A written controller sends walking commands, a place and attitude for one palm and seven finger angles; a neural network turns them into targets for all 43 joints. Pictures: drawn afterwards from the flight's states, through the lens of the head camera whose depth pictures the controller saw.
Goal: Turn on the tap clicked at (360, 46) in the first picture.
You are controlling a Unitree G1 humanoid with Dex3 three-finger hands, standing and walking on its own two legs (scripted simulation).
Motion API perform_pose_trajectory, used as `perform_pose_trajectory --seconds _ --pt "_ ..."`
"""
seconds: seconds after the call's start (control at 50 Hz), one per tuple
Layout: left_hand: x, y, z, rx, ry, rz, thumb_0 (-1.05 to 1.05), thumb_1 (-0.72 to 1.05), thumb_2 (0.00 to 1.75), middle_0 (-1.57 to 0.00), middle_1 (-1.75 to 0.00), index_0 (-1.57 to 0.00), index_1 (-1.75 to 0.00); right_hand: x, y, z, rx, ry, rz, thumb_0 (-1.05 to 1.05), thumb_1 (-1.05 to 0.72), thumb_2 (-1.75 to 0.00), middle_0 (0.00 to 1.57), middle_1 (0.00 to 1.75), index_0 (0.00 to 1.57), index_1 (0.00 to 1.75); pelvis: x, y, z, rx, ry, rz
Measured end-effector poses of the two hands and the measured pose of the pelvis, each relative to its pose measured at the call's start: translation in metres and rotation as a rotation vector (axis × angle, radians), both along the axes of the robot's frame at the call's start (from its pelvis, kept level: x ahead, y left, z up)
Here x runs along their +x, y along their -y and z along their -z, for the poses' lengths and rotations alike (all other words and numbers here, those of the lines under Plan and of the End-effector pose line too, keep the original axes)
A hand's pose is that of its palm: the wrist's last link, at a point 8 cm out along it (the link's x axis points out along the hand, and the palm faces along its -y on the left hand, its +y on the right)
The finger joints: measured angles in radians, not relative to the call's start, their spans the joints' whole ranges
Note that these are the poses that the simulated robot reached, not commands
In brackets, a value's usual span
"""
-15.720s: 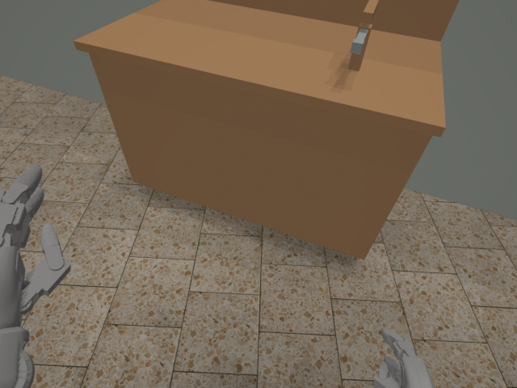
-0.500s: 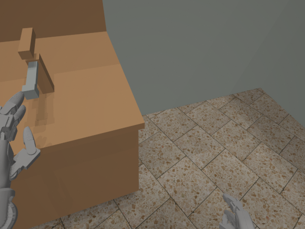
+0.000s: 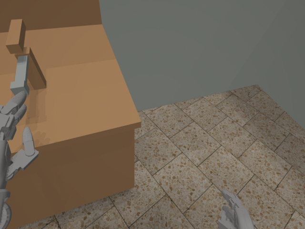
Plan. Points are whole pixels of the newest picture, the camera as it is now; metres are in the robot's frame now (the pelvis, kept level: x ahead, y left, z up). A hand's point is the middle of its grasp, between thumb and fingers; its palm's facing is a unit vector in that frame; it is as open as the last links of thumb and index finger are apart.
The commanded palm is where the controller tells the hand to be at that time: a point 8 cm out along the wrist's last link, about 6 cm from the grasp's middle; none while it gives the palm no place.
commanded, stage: come to a stop and stand still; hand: left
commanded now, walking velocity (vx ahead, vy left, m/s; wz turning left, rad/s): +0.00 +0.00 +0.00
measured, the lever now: (20, 88) +0.37 +0.36 +0.15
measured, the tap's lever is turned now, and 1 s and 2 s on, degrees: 0 0 0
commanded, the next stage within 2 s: look again from close up in 0.48 s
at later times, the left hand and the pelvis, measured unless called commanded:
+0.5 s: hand (25, 145) +0.22 +0.27 +0.16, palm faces +0.41 -0.85 -0.33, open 7.5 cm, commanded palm +0.16 +0.29 +0.17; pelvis +0.01 +0.01 +0.00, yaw +1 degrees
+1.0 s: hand (27, 154) +0.21 +0.26 +0.16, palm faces +0.41 -0.84 -0.36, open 7.5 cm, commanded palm +0.15 +0.28 +0.17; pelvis +0.00 +0.00 +0.00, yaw +1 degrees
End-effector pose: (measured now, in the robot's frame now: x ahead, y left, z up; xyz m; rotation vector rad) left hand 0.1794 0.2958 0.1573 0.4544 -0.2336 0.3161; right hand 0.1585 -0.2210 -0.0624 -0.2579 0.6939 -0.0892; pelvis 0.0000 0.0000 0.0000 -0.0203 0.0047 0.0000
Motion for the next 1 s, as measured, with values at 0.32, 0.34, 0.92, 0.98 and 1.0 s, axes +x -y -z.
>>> perform_pose_trajectory --seconds 0.32,0.34,0.92,0.98,1.0 --pt "0.021 0.001 -0.008 -0.025 0.029 0.027 0.02 0.89 0.9 -0.21 -0.3 -0.21 -0.3 0.033 -0.012 -0.015 0.001 0.065 -0.003 0.01 -0.91 -0.89 0.2 0.3 0.21 0.3 0.014 -0.008 -0.001 -0.007 -0.006 0.005" --pt "0.019 -0.002 -0.007 -0.021 0.021 0.017 0.02 0.88 0.9 -0.21 -0.3 -0.21 -0.3 0.033 -0.013 -0.015 0.001 0.062 -0.004 0.01 -0.91 -0.89 0.2 0.3 0.21 0.3 0.014 -0.008 -0.001 -0.007 -0.005 0.003" --pt "-0.013 0.0 -0.015 -0.024 0.033 -0.057 0.02 0.89 0.9 -0.21 -0.3 -0.21 -0.3 -0.007 -0.005 0.004 0.012 -0.029 0.005 0.01 -0.9 -0.89 0.2 0.3 0.21 0.3 -0.006 -0.004 -0.004 -0.004 0.009 -0.019" --pt "-0.014 0.001 -0.014 -0.027 0.027 -0.063 0.02 0.89 0.9 -0.21 -0.3 -0.21 -0.3 -0.006 -0.001 0.004 0.009 -0.031 0.008 0.01 -0.9 -0.89 0.2 0.3 0.21 0.3 -0.004 -0.002 -0.004 -0.005 0.009 -0.021" --pt "-0.014 0.001 -0.013 -0.03 0.024 -0.066 0.02 0.89 0.9 -0.21 -0.3 -0.21 -0.3 -0.005 0.0 0.004 0.008 -0.03 0.01 0.01 -0.91 -0.89 0.2 0.3 0.21 0.3 -0.004 -0.002 -0.004 -0.005 0.009 -0.021"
